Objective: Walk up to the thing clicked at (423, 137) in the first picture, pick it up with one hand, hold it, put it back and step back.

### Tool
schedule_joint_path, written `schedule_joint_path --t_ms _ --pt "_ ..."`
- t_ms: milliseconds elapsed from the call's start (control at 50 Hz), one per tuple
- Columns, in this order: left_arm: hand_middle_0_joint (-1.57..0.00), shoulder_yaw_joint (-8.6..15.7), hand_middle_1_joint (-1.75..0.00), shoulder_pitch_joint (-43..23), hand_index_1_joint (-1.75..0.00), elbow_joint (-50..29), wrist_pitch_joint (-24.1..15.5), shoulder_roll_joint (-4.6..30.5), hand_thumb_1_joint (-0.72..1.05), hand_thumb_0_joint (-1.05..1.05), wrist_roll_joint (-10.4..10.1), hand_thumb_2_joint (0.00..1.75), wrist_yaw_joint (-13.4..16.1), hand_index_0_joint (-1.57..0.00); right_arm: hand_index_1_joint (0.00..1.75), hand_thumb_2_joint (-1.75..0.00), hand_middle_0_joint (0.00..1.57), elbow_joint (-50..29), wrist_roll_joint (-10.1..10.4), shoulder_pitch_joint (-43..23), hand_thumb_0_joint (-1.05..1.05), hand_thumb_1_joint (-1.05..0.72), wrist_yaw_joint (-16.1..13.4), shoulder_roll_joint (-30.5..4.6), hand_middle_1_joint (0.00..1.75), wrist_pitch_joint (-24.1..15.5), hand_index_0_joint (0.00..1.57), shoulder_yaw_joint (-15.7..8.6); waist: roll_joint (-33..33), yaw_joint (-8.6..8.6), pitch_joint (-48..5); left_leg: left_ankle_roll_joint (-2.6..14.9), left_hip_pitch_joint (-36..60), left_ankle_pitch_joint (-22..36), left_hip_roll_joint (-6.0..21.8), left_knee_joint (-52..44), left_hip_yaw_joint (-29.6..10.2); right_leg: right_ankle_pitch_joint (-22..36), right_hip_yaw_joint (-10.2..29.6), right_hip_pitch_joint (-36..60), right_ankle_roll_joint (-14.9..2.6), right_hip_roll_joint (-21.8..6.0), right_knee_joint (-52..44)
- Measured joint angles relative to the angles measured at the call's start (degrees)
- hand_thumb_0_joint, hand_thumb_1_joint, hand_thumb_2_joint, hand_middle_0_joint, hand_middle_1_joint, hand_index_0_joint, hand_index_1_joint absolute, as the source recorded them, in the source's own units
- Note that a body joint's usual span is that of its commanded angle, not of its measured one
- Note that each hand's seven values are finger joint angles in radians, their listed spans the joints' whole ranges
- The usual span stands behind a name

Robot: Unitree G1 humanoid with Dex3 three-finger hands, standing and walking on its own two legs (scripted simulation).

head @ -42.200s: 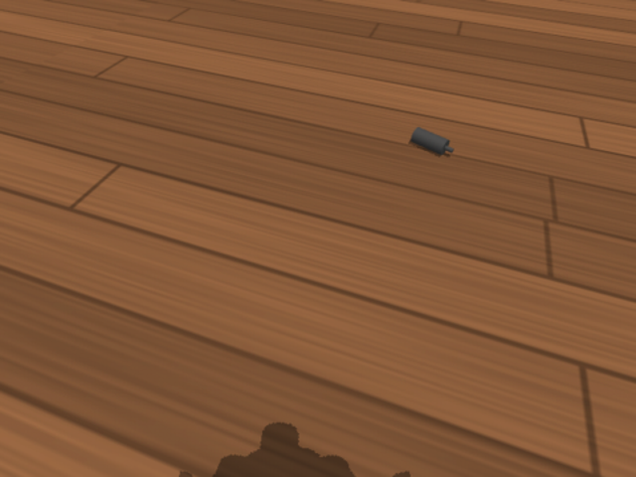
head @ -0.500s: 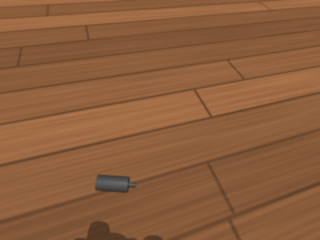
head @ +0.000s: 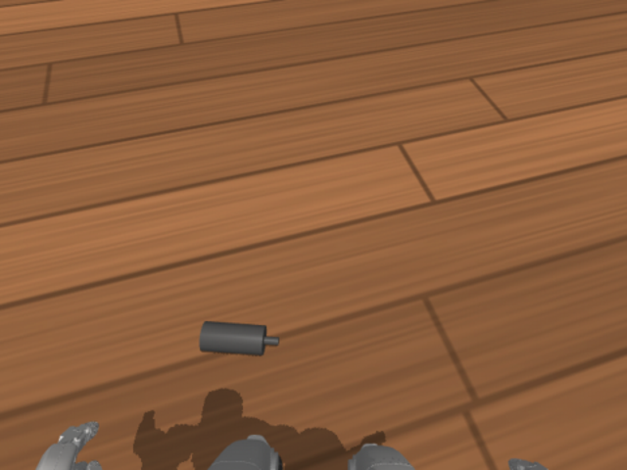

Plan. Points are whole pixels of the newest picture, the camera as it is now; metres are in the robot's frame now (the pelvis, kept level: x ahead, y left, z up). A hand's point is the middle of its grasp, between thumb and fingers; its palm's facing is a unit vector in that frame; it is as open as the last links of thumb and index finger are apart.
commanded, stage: walk up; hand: left
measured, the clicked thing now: (241, 338) +0.50 +0.21 -0.70
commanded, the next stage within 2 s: none
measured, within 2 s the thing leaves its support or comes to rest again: neither
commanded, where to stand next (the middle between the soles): +0.11 +0.02 m, yaw -3 degrees
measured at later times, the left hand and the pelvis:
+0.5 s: hand out of the picture -0.04 +0.30 -0.11, palm faces +0.02 -0.91 -0.42, open 7.4 cm; pelvis -0.05 +0.02 +0.03, yaw +0 degrees
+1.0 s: hand out of the picture +0.08 +0.28 -0.14, palm faces -0.03 -0.93 -0.37, open 7.4 cm; pelvis -0.01 +0.01 +0.01, yaw +0 degrees
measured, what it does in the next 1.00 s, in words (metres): steps on the spot: right foot, then left foot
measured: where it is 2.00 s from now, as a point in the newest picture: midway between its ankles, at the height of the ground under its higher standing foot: outside the picture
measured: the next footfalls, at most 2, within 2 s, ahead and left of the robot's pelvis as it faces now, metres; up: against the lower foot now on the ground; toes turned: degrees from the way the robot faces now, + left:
right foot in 0.26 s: -0.03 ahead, -0.09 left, +0.00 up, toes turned -3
left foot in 0.60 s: +0.04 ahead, +0.15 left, +0.00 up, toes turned +3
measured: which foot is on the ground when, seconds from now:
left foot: down 0.00-0.30, up 0.32-0.58, down 0.60-1.00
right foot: down 0.00-0.00, up 0.02-0.24, down 0.26-0.62, up 0.64-1.00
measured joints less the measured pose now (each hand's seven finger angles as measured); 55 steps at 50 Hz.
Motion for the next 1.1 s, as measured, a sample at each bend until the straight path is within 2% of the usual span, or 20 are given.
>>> schedule_joint_path --t_ms 20,100,160,220,260,300,320,360,420,540,580,620,660,720,800,880,960,1040,1060,1100 --pt "-0.21 -0.01 -0.3 -0.53 -0.3 0.06 0.06 -0.04 0.9 0.0 -0.5 0.9 0.6 -0.2 0.3 -0.9 0.21 -0.79 -0.28 -0.63 0.0 -0.9 0.53 -0.1 0.3 0.26 0.21 -0.06 -0.13 -0.04 0.99 0.38 -0.17 -0.05 0.1 0.19 0.17 1.37 0.67 -1.24 -0.13 0.43 2.25" --pt "-0.21 -0.3 -0.3 -1.37 -0.3 1.03 0.53 -0.74 0.91 0.0 -1.03 0.9 1.64 -0.2 0.3 -0.9 0.21 -3.85 -0.75 -2.88 0.0 -0.9 1.23 -0.98 0.3 1.16 0.21 -1.12 1.65 -1.28 2.81 1.32 -1.28 1.91 1.17 -0.91 -0.51 -9.85 2.41 -4.84 -0.91 3.86 12.04" --pt "-0.21 -0.21 -0.3 -0.25 -0.3 1.55 0.51 -0.85 0.91 0.0 -0.75 0.9 1.59 -0.2 0.3 -0.9 0.21 -5.66 -0.9 -4.09 0.0 -0.9 1.16 -1.67 0.3 1.78 0.21 -1.51 2.53 -1.54 2.13 1.44 -2.86 3.69 1.39 -1.79 -0.14 -9.55 1.48 -4.96 -0.77 4.12 13.51" --pt "-0.21 0.19 -0.3 2.17 -0.3 2.23 -0.19 -0.6 0.91 0.0 0.57 0.9 1.16 -0.2 0.3 -0.9 0.21 -6.6 -1.11 -4.46 0.0 -0.9 1.54 -2.01 0.3 2.01 0.21 -1.73 2.87 -1.11 0.34 1.56 -4.49 4.38 1.44 -1.22 0.85 -7.68 -0.71 -0.84 -0.4 3.24 4.63" --pt "-0.21 0.79 -0.3 4.19 -0.3 3.25 -1.02 -0.61 0.91 0.0 1.88 0.9 0.65 -0.2 0.3 -0.9 0.21 -6.56 -0.93 -4.05 0.0 -0.9 1.86 -2.21 0.3 2.16 0.21 -1.76 3.6 -0.64 -1.08 1.55 -5.4 3.67 2.02 0.76 1.14 -2.32 -1.73 3.24 -1.01 3.78 -4.42" --pt "-0.21 1.02 -0.3 6.19 -0.3 4.41 -1.53 -1.65 0.91 0.0 3.54 0.9 0.04 -0.2 0.3 -0.9 0.2 -4.89 -0.47 -2.68 0.0 -0.9 1.51 -2.24 0.3 2.38 0.21 -1.95 6.05 -0.85 -2.34 1.05 -5.22 -2.67 2.53 3.6 -1.49 -0.09 -3.47 5.4 -2.01 5.26 -6.32" --pt "-0.21 1.04 -0.3 7.71 -0.3 4.52 -1.56 -1.65 0.91 0.0 4.2 0.9 -0.37 -0.2 0.3 -0.9 0.2 -3.74 -0.47 -1.24 0.0 -0.9 1.34 -1.7 0.3 2.46 0.21 -1.78 5.41 -0.05 -4.28 0.42 -5.6 -6.78 1.1 5.57 -2.67 -0.45 -3.32 5.42 -2.72 4.66 -6.43" --pt "-0.21 1.22 -0.3 10.05 -0.3 4.98 -1.61 -1.58 0.91 0.0 4.62 0.9 -0.84 -0.2 0.3 -0.9 0.2 -1.36 -0.27 0.96 0.0 -0.9 1.6 -1.12 0.3 2.37 0.21 -1.23 3.4 2.4 -6.81 -0.67 -5.65 -8.85 -0.94 10.29 -3.86 -0.1 -1.97 5.99 -3.81 2.85 -7.78" --pt "-0.21 1.48 -0.3 11.83 -0.3 5.98 -2.12 -2.51 0.9 0.01 4.37 0.9 -1.64 -0.2 0.3 -0.9 0.2 0.8 0.29 3.68 0.0 -0.9 2.12 -1.94 0.3 0.85 0.21 -1.3 3.56 2.51 -8.3 -1.43 -4.95 -6.47 -1.07 13.34 -6.68 3.42 -2.39 8.51 -2.37 1.74 -13.32" --pt "-0.21 2.81 -0.3 13.17 -0.3 2.48 -1.21 -0.93 0.9 0.01 4.96 0.9 -5.09 -0.21 0.3 -0.9 0.21 3.69 0.73 10.05 0.01 -0.9 2.34 -3.25 0.3 -2.29 0.21 -1.27 0.83 2.83 -8.98 -2.5 -0.36 -9.18 2.7 4.74 -0.58 4.28 -4.12 11.01 -2.41 -0.27 -17.69" --pt "-0.21 2.9 -0.3 13.36 -0.3 1.29 -0.6 0.07 0.9 0.01 4.74 0.9 -5.64 -0.21 0.3 -0.9 0.21 4.01 0.62 11.01 0.01 -0.9 1.73 -3.63 0.3 -3.43 0.21 -1.59 -0.17 2.99 -8.53 -2.18 2.75 -5.4 3.14 -2.53 0.85 3.33 -4.46 10.5 -1.81 -0.53 -16.17" --pt "-0.21 2.96 -0.3 13.57 -0.3 0.57 0.32 1.22 0.9 0.01 4.44 0.9 -5.93 -0.2 0.3 -0.9 0.21 3.51 0.36 11.57 0.01 -0.9 0.48 -3.84 0.3 -5.3 0.21 -2.22 -2.01 2.63 -7.57 -1.33 5.75 2.23 2.2 -8.24 2.14 -0.1 -3.75 8.26 -2.04 -1.56 -9.96" --pt "-0.21 3.23 -0.3 13.22 -0.3 1.02 1.88 1.88 0.9 0.01 4.19 0.9 -5.75 -0.2 0.3 -0.9 0.21 2.55 -0.41 11.65 0.01 -0.9 -0.9 -3.21 0.3 -6.72 0.21 -2.42 -4.9 2.13 -6.6 -0.31 5.82 0.78 0.89 -5.92 3.82 -3.7 1.1 3.61 -2.41 -0.95 1.83" --pt "-0.21 2.44 -0.3 12.46 -0.3 2.07 3.26 2.13 0.91 0.01 3.79 0.9 -5.99 -0.2 0.3 -0.9 0.21 1.59 0.19 12.76 0.0 -0.9 -1.57 -2.57 0.3 -7.55 0.21 -1.92 -5.77 0.04 -7.15 0.4 7.16 -0.75 1.59 -5.99 3.21 -3.28 3.33 -2.84 -2.26 1.7 13.74" --pt "-0.21 2.62 -0.3 10.73 -0.3 1.28 2.94 2.94 0.91 0.01 3.34 0.9 -6.66 -0.2 0.3 -0.9 0.21 0.85 0.68 14.37 0.0 -0.9 -2.18 -1.76 0.3 -8.26 0.21 -0.83 -6.93 -0.47 -6.9 -0.31 10.26 -0.41 2.94 -8.65 2.78 1.69 5.47 -8.68 -0.8 0.68 15.26" --pt "-0.21 2.38 -0.3 7.64 -0.3 1.98 2.46 2.96 0.91 0.01 1.14 0.9 -5.29 -0.2 0.3 -0.9 0.21 0.92 0.4 12.78 0.0 -0.9 -2.2 -1.25 0.3 -6.92 0.21 -0.05 -6.72 -0.72 -5.25 -1.21 11.18 -0.81 4.46 -8.76 2.2 5.45 7.35 -10.21 0.53 -0.59 9.51" --pt "-0.21 0.8 -0.3 4.63 -0.3 2.47 1.27 1.06 0.91 0.0 -0.7 0.9 -2.77 -0.2 0.3 -0.9 0.21 -1.75 0.05 7.82 0.0 -0.9 -1.13 -1.69 0.3 -2.62 0.21 -0.1 -3.34 -1.31 -2.53 -1.71 8.43 -2.14 5.93 -5.38 1.8 5.7 2.81 -8.36 1.89 -1.26 1.27" --pt "-0.21 0.58 -0.3 3.28 -0.3 2.98 0.02 -0.81 0.91 0.0 0.06 0.9 -1.58 -0.2 0.3 -0.9 0.21 -3.84 1.43 2.54 0.0 -0.9 -0.61 -3.38 0.3 0.16 0.21 -0.46 1.81 -1.17 -0.96 -1.72 2.51 -6.7 7.16 4.69 1.18 10.77 -0.94 -3.88 1.39 1.18 -8.45" --pt "-0.21 0.62 -0.3 2.62 -0.3 2.94 -0.1 -1.67 0.91 0.0 0.78 0.9 -1.47 -0.2 0.3 -0.9 0.21 -3.66 2.06 0.69 0.0 -0.9 -0.87 -3.88 0.3 0.69 0.21 -0.68 3.89 -1.17 0.18 -1.01 0.65 -9.61 6.73 8.88 -1.09 10.28 -1.43 -4.63 0.91 1.91 -6.97" --pt "-0.21 0.19 -0.3 1.22 -0.3 1.85 0.28 -2.57 0.91 0.0 1.91 0.9 -1.63 -0.2 0.3 -0.9 0.2 -3.65 2.85 -1.64 0.0 -0.9 -1.85 -3.91 0.3 1.31 0.21 -0.85 5.44 -0.47 1.73 -0.42 -3.25 -16.72 2.58 19.07 -4.55 10.08 -1.27 -6.19 0.14 1.34 -4.98"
